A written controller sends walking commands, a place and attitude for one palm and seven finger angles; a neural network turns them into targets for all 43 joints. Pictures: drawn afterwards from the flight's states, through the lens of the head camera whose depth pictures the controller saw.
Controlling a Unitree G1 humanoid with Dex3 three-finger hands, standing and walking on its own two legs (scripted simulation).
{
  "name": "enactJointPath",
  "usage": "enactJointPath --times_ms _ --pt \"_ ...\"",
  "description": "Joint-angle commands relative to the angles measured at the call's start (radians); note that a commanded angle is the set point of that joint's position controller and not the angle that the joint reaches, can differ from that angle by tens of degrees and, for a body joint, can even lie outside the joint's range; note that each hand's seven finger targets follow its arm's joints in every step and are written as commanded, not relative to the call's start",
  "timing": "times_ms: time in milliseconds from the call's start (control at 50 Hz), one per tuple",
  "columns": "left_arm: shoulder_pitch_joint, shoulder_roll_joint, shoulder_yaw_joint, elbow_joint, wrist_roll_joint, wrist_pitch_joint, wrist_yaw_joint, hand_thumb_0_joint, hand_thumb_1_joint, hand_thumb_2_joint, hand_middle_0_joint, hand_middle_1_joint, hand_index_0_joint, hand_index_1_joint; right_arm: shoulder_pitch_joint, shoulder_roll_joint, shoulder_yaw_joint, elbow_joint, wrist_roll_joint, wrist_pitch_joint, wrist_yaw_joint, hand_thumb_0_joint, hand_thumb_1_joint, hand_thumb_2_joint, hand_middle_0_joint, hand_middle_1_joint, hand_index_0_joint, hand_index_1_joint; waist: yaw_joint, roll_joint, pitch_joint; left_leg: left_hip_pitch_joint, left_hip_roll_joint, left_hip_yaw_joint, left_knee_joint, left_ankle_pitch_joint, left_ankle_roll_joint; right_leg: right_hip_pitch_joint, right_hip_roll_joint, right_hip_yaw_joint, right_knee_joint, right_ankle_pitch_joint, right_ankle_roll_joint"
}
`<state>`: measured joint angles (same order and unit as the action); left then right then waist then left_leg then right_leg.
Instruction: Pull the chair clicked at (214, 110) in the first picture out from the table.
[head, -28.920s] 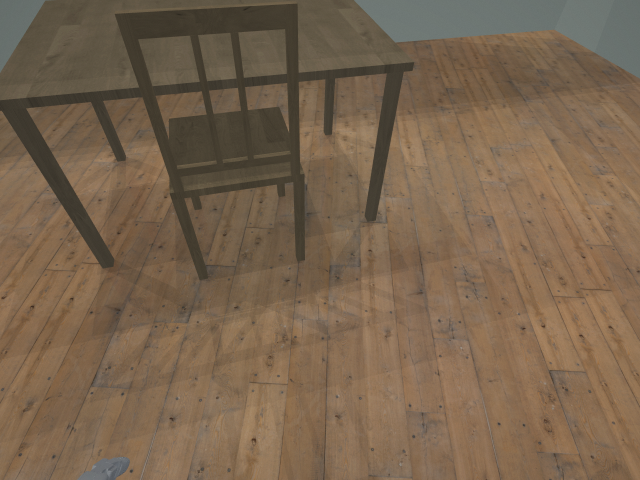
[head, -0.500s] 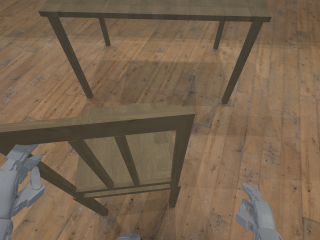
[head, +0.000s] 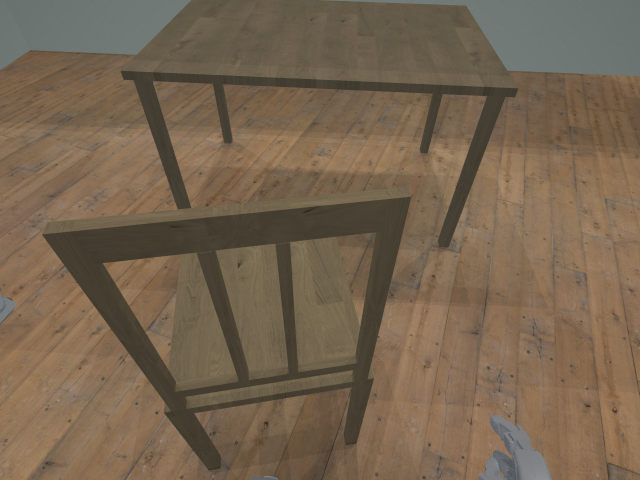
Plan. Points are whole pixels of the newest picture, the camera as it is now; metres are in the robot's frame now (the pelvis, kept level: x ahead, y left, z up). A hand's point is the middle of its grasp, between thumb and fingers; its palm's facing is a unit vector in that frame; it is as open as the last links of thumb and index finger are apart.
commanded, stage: step back with the hand held close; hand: left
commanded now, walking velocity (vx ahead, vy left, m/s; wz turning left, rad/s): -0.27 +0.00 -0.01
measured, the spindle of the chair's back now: (228, 325) +0.34 +0.17 -0.04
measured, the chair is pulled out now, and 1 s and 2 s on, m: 0.72 0.72 0.72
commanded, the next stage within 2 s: stop stepping back and stand still in 0.28 s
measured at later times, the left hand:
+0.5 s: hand out of the picture +0.09 +0.26 +0.21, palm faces +0.45 -0.69 -0.57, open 7.4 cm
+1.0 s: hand out of the picture +0.02 +0.25 +0.19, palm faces +0.50 -0.68 -0.54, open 7.4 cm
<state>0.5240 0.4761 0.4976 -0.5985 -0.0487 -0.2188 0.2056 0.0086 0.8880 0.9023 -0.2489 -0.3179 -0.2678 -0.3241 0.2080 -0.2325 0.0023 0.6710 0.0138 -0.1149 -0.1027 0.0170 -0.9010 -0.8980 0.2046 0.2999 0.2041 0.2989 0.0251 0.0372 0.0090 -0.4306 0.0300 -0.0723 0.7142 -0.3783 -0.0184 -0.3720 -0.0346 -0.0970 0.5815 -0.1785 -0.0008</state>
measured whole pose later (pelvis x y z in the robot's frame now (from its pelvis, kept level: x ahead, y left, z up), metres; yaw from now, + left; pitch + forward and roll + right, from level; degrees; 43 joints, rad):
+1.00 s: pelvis -0.16 -0.04 +0.01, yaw +1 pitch -1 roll +0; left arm 0.58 0.43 0.47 -0.39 -0.03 -0.22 0.17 0.00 0.89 0.90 -0.22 -0.30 -0.22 -0.30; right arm 0.27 -0.23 -0.02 0.68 0.03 -0.09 -0.08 0.02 -0.90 -0.90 0.20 0.30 0.20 0.30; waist 0.01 0.04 -0.01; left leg -0.29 -0.01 -0.01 0.67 -0.42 0.03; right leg -0.31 0.00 -0.08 0.47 -0.15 -0.04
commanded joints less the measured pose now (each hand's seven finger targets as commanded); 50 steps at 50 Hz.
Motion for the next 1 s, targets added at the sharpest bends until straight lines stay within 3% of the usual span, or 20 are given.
enactJointPath --times_ms 0,40,120,180,260,320,380,400,420,440,480,540,560,600,620,700,780,840,900,980 --pt "-0.061 0.076 0.009 0.144 0.006 0.036 -0.004 0.0 0.9 0.9 -0.2 -0.3 -0.2 -0.3 -0.094 -0.115 -0.054 -0.166 0.023 -0.018 -0.001 0.0 -0.9 -0.9 0.2 0.3 0.2 0.3 -0.036 -0.152 0.047 0.063 0.058 -0.05 -0.119 -0.138 0.036 -0.204 -0.138 0.141 -0.255 -0.486 -0.035" --pt "-0.096 0.08 -0.006 0.114 0.011 0.034 -0.008 0.0 0.9 0.9 -0.2 -0.3 -0.2 -0.3 -0.107 -0.112 -0.05 -0.196 0.03 -0.016 -0.003 0.0 -0.9 -0.9 0.2 0.3 0.2 0.3 -0.029 -0.121 0.09 -0.057 0.086 -0.096 -0.228 -0.244 0.058 -0.154 -0.095 0.127 -0.198 -0.531 -0.01" --pt "-0.17 0.126 0.0 -0.181 0.034 -0.014 -0.016 0.0 0.9 0.9 -0.2 -0.3 -0.2 -0.3 -0.138 -0.126 -0.036 -0.245 0.012 -0.045 -0.003 0.0 -0.9 -0.9 0.2 0.3 0.2 0.3 -0.018 0.167 0.033 -0.32 0.237 -0.272 -0.511 -0.375 0.135 0.197 0.016 0.077 0.2 -0.247 0.027" --pt "-0.089 0.181 0.068 -0.377 0.034 -0.062 -0.021 0.0 0.9 0.9 -0.2 -0.3 -0.2 -0.3 -0.123 -0.124 -0.054 -0.247 -0.009 -0.078 0.006 0.0 -0.9 -0.9 0.2 0.3 0.2 0.3 -0.009 0.301 -0.114 -0.218 0.233 -0.229 -0.471 -0.247 0.15 0.246 0.018 0.083 0.267 -0.187 0.022" --pt "0.107 0.237 0.206 -0.338 0.007 -0.113 -0.024 0.0 0.9 0.9 -0.2 -0.3 -0.2 -0.3 -0.057 -0.118 -0.077 -0.194 -0.009 -0.128 0.023 0.0 -0.9 -0.9 0.2 0.3 0.2 0.3 -0.003 0.388 -0.159 -0.075 0.241 -0.198 -0.502 -0.238 0.144 0.194 0.06 0.049 0.264 -0.311 -0.004" --pt "0.059 0.183 0.204 -0.215 -0.039 -0.13 -0.034 0.0 0.9 0.9 -0.2 -0.3 -0.2 -0.3 -0.037 -0.093 -0.071 -0.13 -0.025 -0.129 0.019 0.0 -0.9 -0.9 0.2 0.3 0.2 0.3 -0.015 0.307 -0.182 0.129 0.235 -0.188 -0.429 -0.004 0.102 0.125 0.041 0.087 -0.005 -0.37 -0.035" --pt "0.008 0.136 0.139 -0.04 -0.03 -0.14 -0.07 0.0 0.9 0.9 -0.2 -0.3 -0.2 -0.3 -0.033 -0.08 -0.082 -0.11 -0.014 -0.124 0.028 0.0 -0.9 -0.9 0.2 0.3 0.2 0.3 -0.016 0.141 -0.241 0.344 0.138 -0.047 -0.135 0.22 0.047 0.139 -0.017 0.095 -0.371 -0.055 -0.038" --pt "-0.019 0.151 0.114 -0.021 -0.009 -0.134 -0.077 0.0 0.9 0.9 -0.2 -0.3 -0.2 -0.3 -0.026 -0.083 -0.084 -0.113 -0.005 -0.104 0.031 0.0 -0.9 -0.9 0.2 0.3 0.2 0.3 -0.03 -0.027 -0.227 0.401 0.044 0.052 0.088 0.168 0.018 0.07 -0.106 0.136 -0.438 0.143 -0.043" --pt "-0.055 0.13 0.031 -0.019 -0.01 -0.109 -0.086 0.0 0.9 0.9 -0.2 -0.3 -0.2 -0.3 -0.026 -0.115 -0.099 -0.122 0.015 -0.082 0.028 0.0 -0.9 -0.9 0.2 0.3 0.2 0.3 -0.046 -0.355 -0.16 0.212 -0.056 0.099 0.33 0.016 -0.002 0.087 -0.188 0.198 -0.346 0.365 -0.105" --pt "-0.036 0.133 0.026 0.012 -0.012 -0.083 -0.086 0.0 0.9 0.9 -0.2 -0.3 -0.2 -0.3 -0.088 -0.127 -0.102 -0.171 0.046 -0.075 0.031 0.0 -0.9 -0.9 0.2 0.3 0.2 0.3 -0.04 -0.488 -0.06 0.074 -0.086 0.059 0.502 -0.038 0.015 0.03 -0.255 0.285 -0.299 0.546 -0.131" --pt "0.036 0.102 0.048 0.108 -0.016 -0.035 -0.084 0.0 0.9 0.9 -0.2 -0.3 -0.2 -0.3 -0.121 -0.06 -0.055 -0.212 0.044 -0.041 0.037 0.0 -0.9 -0.9 0.2 0.3 0.2 0.3 -0.044 -0.331 -0.019 -0.058 -0.042 0.039 0.396 -0.067 0.031 0.152 -0.242 0.187 -0.16 0.694 -0.135" --pt "-0.048 0.11 0.05 0.062 -0.004 -0.039 -0.059 0.0 0.9 0.9 -0.2 -0.3 -0.2 -0.3 -0.117 -0.066 -0.02 -0.211 0.027 -0.027 0.016 0.0 -0.9 -0.9 0.2 0.3 0.2 0.3 -0.077 -0.146 -0.072 0.045 -0.091 0.149 -0.225 0.117 0.061 0.321 -0.146 0.062 0.123 0.897 -0.043" --pt "-0.073 0.114 0.047 0.012 -0.004 -0.056 -0.057 0.0 0.9 0.9 -0.2 -0.3 -0.2 -0.3 -0.137 -0.078 -0.021 -0.215 0.024 -0.042 0.012 0.0 -0.9 -0.9 0.2 0.3 0.2 0.3 -0.073 -0.074 -0.09 0.169 -0.061 0.145 -0.363 0.365 0.085 0.284 -0.106 0.063 0.206 0.859 -0.007" --pt "-0.124 0.14 0.052 -0.173 -0.003 -0.065 -0.04 0.0 0.9 0.9 -0.2 -0.3 -0.2 -0.3 -0.073 -0.104 -0.061 -0.226 0.017 -0.061 0.031 0.0 -0.9 -0.9 0.2 0.3 0.2 0.3 -0.048 0.056 -0.13 0.521 0.192 -0.093 -0.32 0.969 0.159 -0.036 -0.018 0.089 0.318 -0.012 0.02" --pt "-0.13 0.124 0.024 -0.225 0.01 -0.072 -0.043 0.0 0.9 0.9 -0.2 -0.3 -0.2 -0.3 -0.054 -0.107 -0.075 -0.21 0.023 -0.063 0.046 0.0 -0.9 -0.9 0.2 0.3 0.2 0.3 -0.048 0.084 -0.128 0.545 0.254 -0.128 -0.297 0.961 0.177 -0.099 -0.013 0.128 0.375 -0.306 0.01" --pt "0.059 0.184 0.101 -0.311 0.025 -0.051 -0.034 0.0 0.9 0.9 -0.2 -0.3 -0.2 -0.3 -0.081 -0.08 -0.054 -0.213 0.004 -0.078 0.051 0.0 -0.9 -0.9 0.2 0.3 0.2 0.3 -0.026 0.304 -0.064 0.279 0.178 -0.119 -0.335 0.685 0.134 0.054 -0.032 0.071 0.061 -0.258 0.004" --pt "0.159 0.174 0.151 -0.148 0.007 -0.064 -0.034 0.0 0.9 0.9 -0.2 -0.3 -0.2 -0.3 -0.061 -0.088 -0.055 -0.205 0.021 -0.054 0.041 0.0 -0.9 -0.9 0.2 0.3 0.2 0.3 -0.034 0.153 -0.064 0.0 0.109 -0.032 -0.308 0.121 0.084 0.365 -0.033 0.049 -0.168 0.013 0.016" --pt "0.107 0.131 0.129 0.012 0.005 -0.055 -0.034 0.0 0.9 0.9 -0.2 -0.3 -0.2 -0.3 -0.038 -0.103 -0.076 -0.206 0.03 -0.04 0.026 0.0 -0.9 -0.9 0.2 0.3 0.2 0.3 -0.037 -0.043 0.025 -0.038 0.03 0.016 -0.249 -0.235 0.048 0.172 -0.076 0.216 -0.279 -0.322 -0.014" --pt "0.001 0.128 0.072 0.102 0.003 -0.039 -0.033 0.0 0.9 0.9 -0.2 -0.3 -0.2 -0.3 -0.032 -0.108 -0.075 -0.171 0.021 -0.03 0.011 0.0 -0.9 -0.9 0.2 0.3 0.2 0.3 -0.058 -0.238 0.018 0.164 -0.032 0.051 0.041 -0.101 0.039 -0.107 -0.223 0.383 -0.468 -0.553 -0.07" --pt "-0.104 0.069 -0.033 0.078 0.016 -0.022 -0.024 0.0 0.9 0.9 -0.2 -0.3 -0.2 -0.3 -0.058 -0.093 -0.043 -0.148 0.007 -0.05 -0.003 0.0 -0.9 -0.9 0.2 0.3 0.2 0.3 -0.061 -0.21 -0.053 0.224 -0.022 0.051 -0.151 -0.052 0.065 -0.005 -0.177 0.254 -0.392 -0.466 -0.037"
